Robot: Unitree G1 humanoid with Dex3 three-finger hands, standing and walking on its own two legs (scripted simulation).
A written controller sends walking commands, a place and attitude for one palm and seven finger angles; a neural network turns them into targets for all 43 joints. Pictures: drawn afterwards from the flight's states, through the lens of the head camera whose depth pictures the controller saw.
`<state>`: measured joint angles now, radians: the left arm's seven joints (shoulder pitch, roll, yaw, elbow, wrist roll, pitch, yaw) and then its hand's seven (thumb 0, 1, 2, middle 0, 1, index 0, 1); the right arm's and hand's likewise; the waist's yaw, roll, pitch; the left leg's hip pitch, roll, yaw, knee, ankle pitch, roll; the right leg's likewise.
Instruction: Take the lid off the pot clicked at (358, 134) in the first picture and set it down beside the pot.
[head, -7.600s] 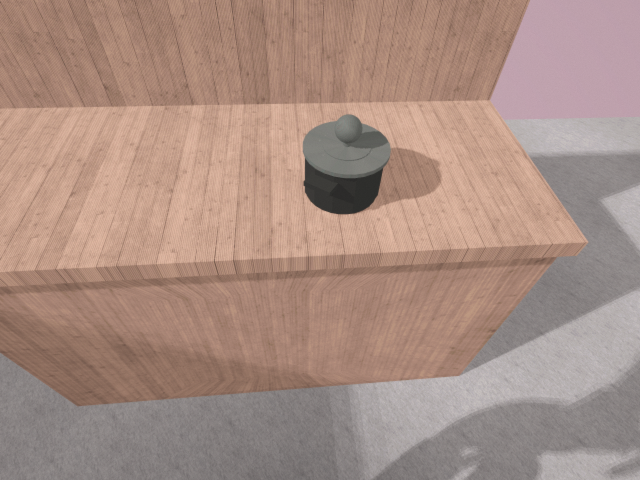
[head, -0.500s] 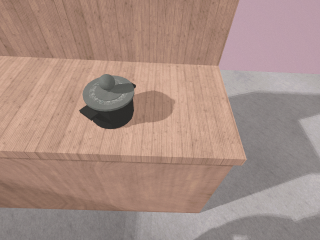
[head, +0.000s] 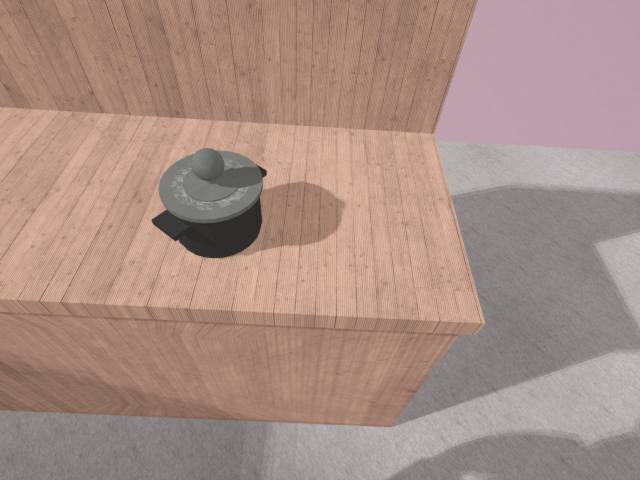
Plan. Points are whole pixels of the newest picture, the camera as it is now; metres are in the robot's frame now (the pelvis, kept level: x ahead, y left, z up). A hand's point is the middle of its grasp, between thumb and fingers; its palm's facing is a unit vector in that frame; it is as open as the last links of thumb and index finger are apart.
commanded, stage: look again from close up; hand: left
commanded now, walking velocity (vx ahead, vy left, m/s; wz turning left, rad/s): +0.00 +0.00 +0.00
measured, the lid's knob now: (207, 164) +0.51 +0.21 +0.09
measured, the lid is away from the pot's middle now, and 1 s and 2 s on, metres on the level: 0.00 0.00 0.00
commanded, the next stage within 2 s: shuffle to correct the standing spot in 0.74 s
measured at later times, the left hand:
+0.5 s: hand out of the picture +0.00 +0.17 -0.18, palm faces +0.03 -0.98 -0.18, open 7.4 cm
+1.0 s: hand out of the picture -0.01 +0.17 -0.18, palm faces +0.06 -0.98 -0.18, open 7.4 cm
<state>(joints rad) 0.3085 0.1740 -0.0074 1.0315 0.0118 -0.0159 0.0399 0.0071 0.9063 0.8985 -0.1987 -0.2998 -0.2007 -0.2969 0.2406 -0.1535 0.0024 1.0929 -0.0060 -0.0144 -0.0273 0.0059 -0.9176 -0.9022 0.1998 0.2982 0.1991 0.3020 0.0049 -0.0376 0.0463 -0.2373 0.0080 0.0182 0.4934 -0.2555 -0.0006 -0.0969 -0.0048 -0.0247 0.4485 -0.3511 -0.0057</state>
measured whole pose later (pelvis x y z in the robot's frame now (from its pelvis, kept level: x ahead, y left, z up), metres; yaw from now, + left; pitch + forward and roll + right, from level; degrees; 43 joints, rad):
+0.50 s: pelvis +0.00 +0.00 +0.00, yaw +1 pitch +0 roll +0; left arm 0.31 0.17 -0.01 1.04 0.01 -0.02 0.04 0.01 0.91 0.90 -0.20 -0.30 -0.20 -0.30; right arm 0.26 -0.14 0.01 1.12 0.00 -0.02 -0.03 0.01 -0.92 -0.90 0.20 0.30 0.20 0.30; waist 0.00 -0.04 0.05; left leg -0.22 0.00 0.01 0.47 -0.24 0.00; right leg -0.08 -0.01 -0.03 0.42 -0.34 -0.01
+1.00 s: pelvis +0.00 +0.00 +0.00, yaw +1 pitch +0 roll +0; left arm 0.32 0.15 0.00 1.05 0.01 -0.02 0.04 0.01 0.91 0.90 -0.20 -0.30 -0.20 -0.30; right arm 0.28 -0.15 0.00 1.11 -0.01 -0.01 -0.03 0.01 -0.91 -0.90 0.20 0.30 0.20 0.30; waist 0.01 -0.02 0.06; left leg -0.24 0.00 0.00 0.49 -0.25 0.00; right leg -0.09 -0.01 -0.04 0.44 -0.35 -0.01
